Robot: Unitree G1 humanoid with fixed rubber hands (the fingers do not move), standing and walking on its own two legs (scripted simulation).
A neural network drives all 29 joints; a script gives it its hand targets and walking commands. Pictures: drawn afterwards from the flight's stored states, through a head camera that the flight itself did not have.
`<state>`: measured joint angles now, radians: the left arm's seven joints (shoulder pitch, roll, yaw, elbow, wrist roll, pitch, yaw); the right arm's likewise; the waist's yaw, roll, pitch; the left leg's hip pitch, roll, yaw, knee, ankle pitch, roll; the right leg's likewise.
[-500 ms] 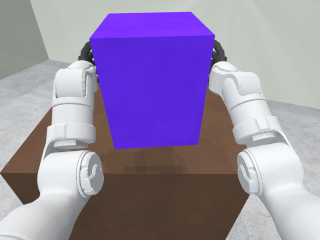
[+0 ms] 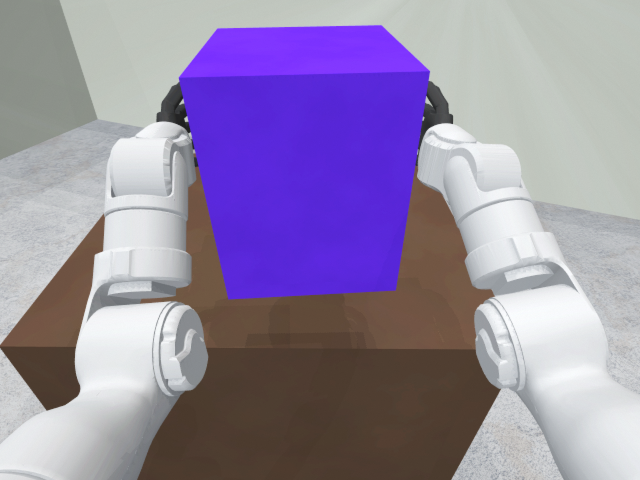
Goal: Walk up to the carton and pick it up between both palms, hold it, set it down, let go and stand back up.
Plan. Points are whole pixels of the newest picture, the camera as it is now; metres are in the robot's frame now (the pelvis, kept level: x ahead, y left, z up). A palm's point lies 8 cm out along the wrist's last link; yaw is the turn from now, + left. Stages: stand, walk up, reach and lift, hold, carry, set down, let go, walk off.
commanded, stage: hold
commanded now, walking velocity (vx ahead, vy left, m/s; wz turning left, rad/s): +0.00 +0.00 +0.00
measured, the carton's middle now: (306, 159) +0.40 +0.00 +0.27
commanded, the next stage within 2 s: none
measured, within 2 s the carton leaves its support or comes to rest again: neither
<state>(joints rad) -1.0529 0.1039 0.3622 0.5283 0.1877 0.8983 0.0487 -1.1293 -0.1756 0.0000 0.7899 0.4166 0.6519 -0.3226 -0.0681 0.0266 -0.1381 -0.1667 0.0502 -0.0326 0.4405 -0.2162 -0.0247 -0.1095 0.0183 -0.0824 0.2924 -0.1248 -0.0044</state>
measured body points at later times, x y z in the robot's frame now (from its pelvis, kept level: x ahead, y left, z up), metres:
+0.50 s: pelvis +0.00 +0.00 +0.00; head -0.08 +0.01 +0.44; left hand +0.40 +0.15 +0.30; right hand +0.39 -0.14 +0.30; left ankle +0.02 +0.13 -0.75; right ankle +0.03 -0.12 -0.75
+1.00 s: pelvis +0.00 +0.00 +0.00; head -0.08 +0.01 +0.44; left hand +0.39 +0.15 +0.30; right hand +0.39 -0.14 +0.30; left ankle +0.02 +0.13 -0.75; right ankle +0.03 -0.12 -0.75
